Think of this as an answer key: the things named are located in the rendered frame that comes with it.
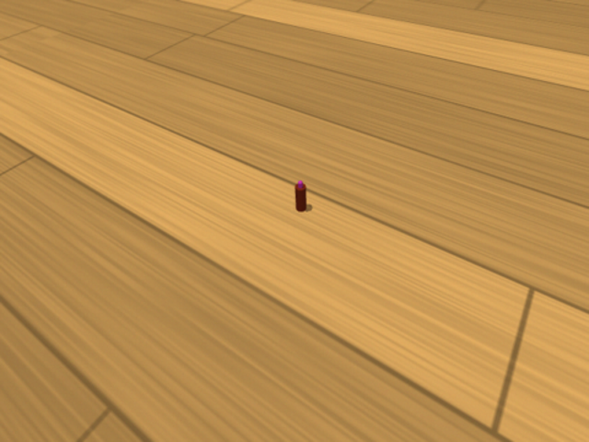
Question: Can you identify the bottle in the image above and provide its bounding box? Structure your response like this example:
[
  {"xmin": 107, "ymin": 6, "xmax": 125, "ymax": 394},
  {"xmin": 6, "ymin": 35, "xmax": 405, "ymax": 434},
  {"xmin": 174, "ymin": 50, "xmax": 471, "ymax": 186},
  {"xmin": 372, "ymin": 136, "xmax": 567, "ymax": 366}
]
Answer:
[{"xmin": 295, "ymin": 180, "xmax": 306, "ymax": 212}]

